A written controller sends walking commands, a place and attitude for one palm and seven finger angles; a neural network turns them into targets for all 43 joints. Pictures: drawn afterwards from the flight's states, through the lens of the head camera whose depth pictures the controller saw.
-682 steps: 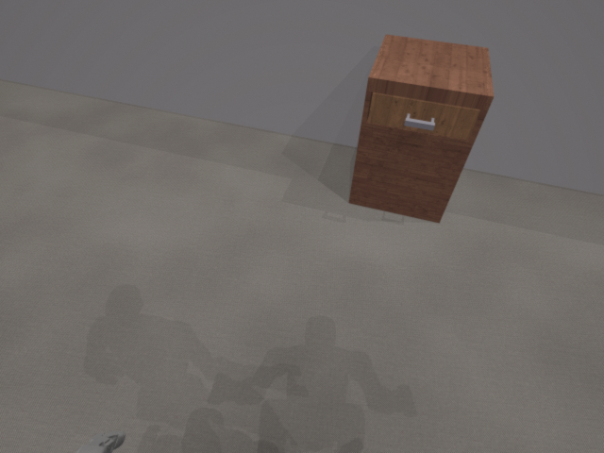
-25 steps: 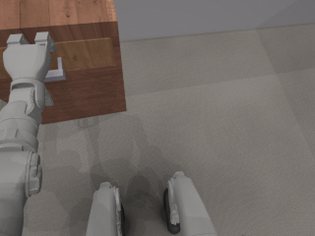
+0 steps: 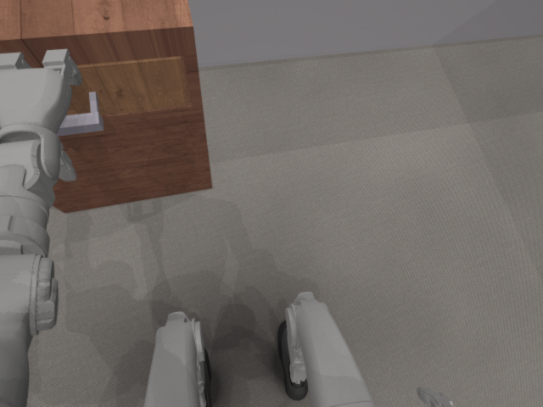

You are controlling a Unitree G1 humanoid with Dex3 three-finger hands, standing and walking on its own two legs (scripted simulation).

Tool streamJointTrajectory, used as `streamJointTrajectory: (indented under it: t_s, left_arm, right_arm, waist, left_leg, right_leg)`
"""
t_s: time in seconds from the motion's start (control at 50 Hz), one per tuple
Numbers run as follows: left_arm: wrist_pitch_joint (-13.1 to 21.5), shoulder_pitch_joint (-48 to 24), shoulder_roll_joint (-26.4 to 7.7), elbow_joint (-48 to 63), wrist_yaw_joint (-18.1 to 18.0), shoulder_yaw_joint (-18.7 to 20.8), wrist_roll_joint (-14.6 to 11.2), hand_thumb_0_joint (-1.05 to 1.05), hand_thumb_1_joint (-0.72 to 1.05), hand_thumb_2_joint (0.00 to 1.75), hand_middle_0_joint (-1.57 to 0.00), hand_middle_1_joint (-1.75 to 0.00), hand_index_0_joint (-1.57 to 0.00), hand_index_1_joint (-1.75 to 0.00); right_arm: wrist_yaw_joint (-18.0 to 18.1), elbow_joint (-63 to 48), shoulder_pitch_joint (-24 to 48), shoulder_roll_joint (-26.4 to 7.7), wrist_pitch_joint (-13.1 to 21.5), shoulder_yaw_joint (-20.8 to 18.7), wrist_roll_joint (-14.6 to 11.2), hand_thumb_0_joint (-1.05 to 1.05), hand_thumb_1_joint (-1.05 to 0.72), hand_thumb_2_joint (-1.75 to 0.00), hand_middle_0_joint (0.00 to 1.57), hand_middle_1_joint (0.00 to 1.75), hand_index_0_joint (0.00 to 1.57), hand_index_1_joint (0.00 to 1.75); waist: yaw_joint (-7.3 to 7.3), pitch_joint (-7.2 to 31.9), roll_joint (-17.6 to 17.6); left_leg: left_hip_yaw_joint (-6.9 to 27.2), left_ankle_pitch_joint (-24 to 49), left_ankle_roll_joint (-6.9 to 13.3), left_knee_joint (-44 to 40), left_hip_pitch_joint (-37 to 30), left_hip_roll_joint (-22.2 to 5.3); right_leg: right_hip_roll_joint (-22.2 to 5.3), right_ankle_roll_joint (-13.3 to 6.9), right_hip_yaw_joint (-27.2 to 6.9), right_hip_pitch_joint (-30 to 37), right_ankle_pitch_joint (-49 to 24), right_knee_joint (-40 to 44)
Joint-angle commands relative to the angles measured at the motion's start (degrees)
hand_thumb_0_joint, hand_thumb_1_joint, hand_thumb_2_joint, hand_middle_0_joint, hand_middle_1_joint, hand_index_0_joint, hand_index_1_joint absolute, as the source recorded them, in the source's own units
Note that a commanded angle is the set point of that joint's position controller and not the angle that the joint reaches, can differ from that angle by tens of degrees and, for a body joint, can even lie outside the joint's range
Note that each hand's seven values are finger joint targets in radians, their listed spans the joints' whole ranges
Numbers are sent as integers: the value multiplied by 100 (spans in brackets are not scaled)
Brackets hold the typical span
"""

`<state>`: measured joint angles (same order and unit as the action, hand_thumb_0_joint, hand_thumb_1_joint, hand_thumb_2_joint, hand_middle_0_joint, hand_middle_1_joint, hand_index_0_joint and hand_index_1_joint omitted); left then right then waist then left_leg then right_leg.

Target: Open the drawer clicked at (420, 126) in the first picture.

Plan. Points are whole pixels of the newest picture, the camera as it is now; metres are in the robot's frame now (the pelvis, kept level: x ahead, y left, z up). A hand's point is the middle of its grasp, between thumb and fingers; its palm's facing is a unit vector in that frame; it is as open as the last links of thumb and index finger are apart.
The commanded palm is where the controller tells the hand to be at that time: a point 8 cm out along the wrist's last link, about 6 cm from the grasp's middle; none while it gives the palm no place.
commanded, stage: move the hooked fingers above the handle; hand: left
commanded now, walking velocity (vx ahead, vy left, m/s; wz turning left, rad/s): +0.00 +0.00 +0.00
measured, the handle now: (64, 114) +0.58 +0.27 -0.08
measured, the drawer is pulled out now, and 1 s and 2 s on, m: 0.00 0.00 0.00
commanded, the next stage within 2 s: none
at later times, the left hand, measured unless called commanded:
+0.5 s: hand (53, 119) +0.53 +0.25 -0.02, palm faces -0.06 -0.05 -1.00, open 13.8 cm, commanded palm +0.52 +0.24 +0.02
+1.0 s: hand (51, 117) +0.53 +0.26 -0.02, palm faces -0.05 -0.02 -1.00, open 13.8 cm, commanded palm +0.52 +0.24 +0.02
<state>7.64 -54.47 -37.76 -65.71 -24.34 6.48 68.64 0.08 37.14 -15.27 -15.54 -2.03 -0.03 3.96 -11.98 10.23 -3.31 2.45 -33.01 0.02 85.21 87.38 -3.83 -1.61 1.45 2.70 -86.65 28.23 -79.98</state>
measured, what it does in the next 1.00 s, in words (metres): stands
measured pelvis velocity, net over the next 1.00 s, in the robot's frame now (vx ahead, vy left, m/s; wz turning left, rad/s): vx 0.01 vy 0.01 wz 0.00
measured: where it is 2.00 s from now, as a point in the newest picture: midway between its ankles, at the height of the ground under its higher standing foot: (248, 386)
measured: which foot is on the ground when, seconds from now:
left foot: down 0.00-1.00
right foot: down 0.00-1.00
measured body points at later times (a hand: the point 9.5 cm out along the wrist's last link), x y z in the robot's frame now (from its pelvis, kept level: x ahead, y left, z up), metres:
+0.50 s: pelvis +0.01 +0.01 +0.02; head +0.20 +0.03 +0.43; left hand +0.53 +0.25 +0.03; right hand +0.05 -0.26 -0.10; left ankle +0.04 +0.12 -0.57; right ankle +0.07 -0.14 -0.57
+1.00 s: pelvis +0.01 +0.01 +0.02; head +0.19 +0.03 +0.43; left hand +0.53 +0.25 +0.04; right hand +0.05 -0.27 -0.10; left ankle +0.04 +0.12 -0.57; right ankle +0.07 -0.14 -0.57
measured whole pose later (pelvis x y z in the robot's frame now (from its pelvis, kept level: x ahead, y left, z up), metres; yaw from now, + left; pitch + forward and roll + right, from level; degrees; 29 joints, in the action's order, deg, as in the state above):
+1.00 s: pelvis +0.01 +0.01 +0.02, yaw +0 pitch +33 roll -5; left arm 2.9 -52.5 -33.3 -64.4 -24.9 3.6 66.7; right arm -1.0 38.7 -14.1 -14.1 -3.9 -0.4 3.9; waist -10.4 10.3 -3.5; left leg 2.1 -32.8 0.3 81.5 82.3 -3.6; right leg -1.6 1.9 2.5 -81.4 27.9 -76.0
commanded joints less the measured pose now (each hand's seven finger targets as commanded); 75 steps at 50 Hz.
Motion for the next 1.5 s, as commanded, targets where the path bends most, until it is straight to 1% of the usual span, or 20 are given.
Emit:
streamJointTrajectory:
  t_s: [0.0,0.1,0.2,0.3,0.4,0.44,0.5,0.58,0.7,0.76,0.84,0.92,1.04,1.16,1.2,1.24,1.28,1.34,1.42,1.48]
  left_arm:
    - [-179,-1911,-1947,1357,-351,582,-70,0,-50,30,-30,-120,-30,-120]
    - [-459,-2060,-1978,1421,-327,564,-225,0,-50,30,-30,-120,-30,-120]
    - [-291,-2348,-1304,1919,-2,52,-316,0,-50,30,-30,-120,-30,-120]
    - [-143,-1880,-706,1558,200,-243,-407,0,-50,30,-30,-120,-30,-120]
    - [-165,-1424,-1126,1031,-92,154,-226,0,-50,30,-30,-120,-30,-120]
    - [-183,-1261,-1418,1055,-236,423,-167,0,-50,30,-30,-120,-30,-120]
    - [-177,-1242,-1467,1312,-428,484,-92,0,-50,30,-30,-120,-30,-120]
    - [-191,-1359,-1403,1443,-503,445,-182,0,-50,30,-30,-120,-30,-120]
    - [-75,-2321,-1051,2047,-457,48,-242,0,-50,30,-30,-120,-30,-120]
    - [-107,-2250,-928,1969,-376,-1,-313,0,-50,30,-30,-120,-30,-120]
    - [-363,-1982,-798,1383,-308,-99,-242,0,-50,30,-30,-120,-30,-120]
    - [-594,-1583,-998,903,-243,0,-223,0,-50,30,-30,-120,-30,-120]
    - [-323,-1282,-1444,1058,-125,319,-239,0,-50,30,-30,-120,-30,-120]
    - [156,-1662,-1869,1693,-352,618,-201,0,-50,30,-30,-120,-30,-120]
    - [201,-1738,-1842,1752,-449,636,-199,0,-50,30,-30,-120,-30,-120]
    - [143,-1874,-1315,1683,-495,291,-219,0,-50,30,-30,-120,-30,-120]
    - [-6,-1729,-1273,1476,-490,261,-248,0,-50,30,-30,-120,-30,-120]
    - [-234,-2015,-701,1393,-368,-200,-322,0,-50,30,-30,-120,-30,-120]
    - [-355,-2199,-759,1470,-170,-241,-349,0,-50,30,-30,-120,-30,-120]
    - [-289,-2255,-1276,1446,-145,86,-267,0,-50,30,-30,-120,-30,-120]
  right_arm:
    - [-9,-176,-1065,-980,-37,-361,1,0,-90,-90,20,30,20,30]
    - [-28,-62,-1128,-1038,-95,-384,-62,0,-90,-90,20,30,20,30]
    - [5,131,-1257,-974,-8,-502,-41,0,-90,-90,20,30,20,30]
    - [6,250,-1295,-888,-18,-510,-15,0,-90,-90,20,30,20,30]
    - [-11,82,-1136,-898,-148,-379,4,0,-90,-90,20,30,20,30]
    - [-37,-13,-1024,-911,-200,-346,32,0,-90,-90,20,30,20,30]
    - [-61,-145,-961,-911,-231,-374,34,0,-90,-90,20,30,20,30]
    - [-75,-122,-969,-949,-204,-444,0,0,-90,-90,20,30,20,30]
    - [-20,156,-1133,-956,-80,-564,14,0,-90,-90,20,30,20,30]
    - [-9,240,-1197,-940,-60,-587,23,0,-90,-90,20,30,20,30]
    - [-34,250,-1150,-921,-112,-515,16,0,-90,-90,20,30,20,30]
    - [-40,84,-1070,-927,-184,-402,-17,0,-90,-90,20,30,20,30]
    - [15,-127,-917,-916,-183,-333,-40,0,-90,-90,20,30,20,30]
    - [49,-50,-973,-941,-89,-389,-8,0,-90,-90,20,30,20,30]
    - [42,27,-1014,-938,-70,-428,2,0,-90,-90,20,30,20,30]
    - [0,110,-1067,-910,-51,-491,2,0,-90,-90,20,30,20,30]
    - [-38,164,-1119,-959,-61,-499,0,0,-90,-90,20,30,20,30]
    - [-58,223,-1178,-946,-61,-542,-9,0,-90,-90,20,30,20,30]
    - [-33,232,-1215,-944,-89,-529,-27,0,-90,-90,20,30,20,30]
    - [5,189,-1165,-952,-104,-444,-23,0,-90,-90,20,30,20,30]
  waist:
    - [260,3795,-1048]
    - [194,3913,-828]
    - [-18,4191,-981]
    - [-8,3322,-964]
    - [179,2651,-680]
    - [350,2781,-723]
    - [396,3141,-790]
    - [278,3416,-610]
    - [-5,4008,-993]
    - [29,4007,-1140]
    - [68,3402,-1136]
    - [134,2966,-752]
    - [268,3016,-344]
    - [302,3606,-718]
    - [258,3780,-737]
    - [128,3757,-943]
    - [172,3652,-954]
    - [-14,3648,-1021]
    - [-53,3633,-878]
    - [35,3434,-918]
  left_leg:
    - [-116,2112,274,-956,-2508,268]
    - [-51,2005,275,-1066,-2618,256]
    - [102,2306,248,-1139,-3428,205]
    - [110,2288,225,-1276,-3406,202]
    - [-32,2136,258,-1279,-2690,234]
    - [-72,2240,257,-1260,-2588,241]
    - [-85,2368,238,-1222,-2675,240]
    - [-82,2277,252,-1185,-2789,220]
    - [95,2372,210,-1174,-3510,203]
    - [124,2563,174,-1224,-3771,212]
    - [112,2481,170,-1338,-3548,209]
    - [-50,2231,242,-1342,-2945,237]
    - [-166,1890,311,-1282,-2352,249]
    - [-146,1899,295,-1109,-2443,264]
    - [-123,2099,286,-1027,-2593,251]
    - [-56,2222,248,-1066,-2928,233]
    - [-28,2204,211,-1101,-3003,233]
    - [56,2272,200,-1176,-3277,221]
    - [55,2186,225,-1210,-3293,237]
    - [7,2050,254,-1222,-3036,256]
  right_leg:
    - [325,-338,92,2151,-1239,782]
    - [327,-301,142,2262,-1189,871]
    - [339,-314,198,2045,-1277,1004]
    - [345,-364,265,1715,-1150,1131]
    - [346,-398,232,1821,-1131,1075]
    - [335,-413,205,1997,-1260,982]
    - [333,-395,181,2159,-1406,911]
    - [339,-336,158,2252,-1400,954]
    - [325,-319,199,1924,-1286,998]
    - [325,-340,230,1868,-1349,1047]
    - [323,-389,282,1711,-1243,1093]
    - [343,-373,232,2026,-1282,1155]
    - [332,-337,100,2506,-1292,1097]
    - [330,-318,41,2447,-1219,938]
    - [334,-310,51,2369,-1352,891]
    - [335,-323,118,2039,-1290,925]
    - [350,-339,182,1926,-1215,931]
    - [340,-342,225,1716,-1212,1007]
    - [360,-342,219,1877,-1223,1097]
    - [358,-361,188,1981,-1164,1085]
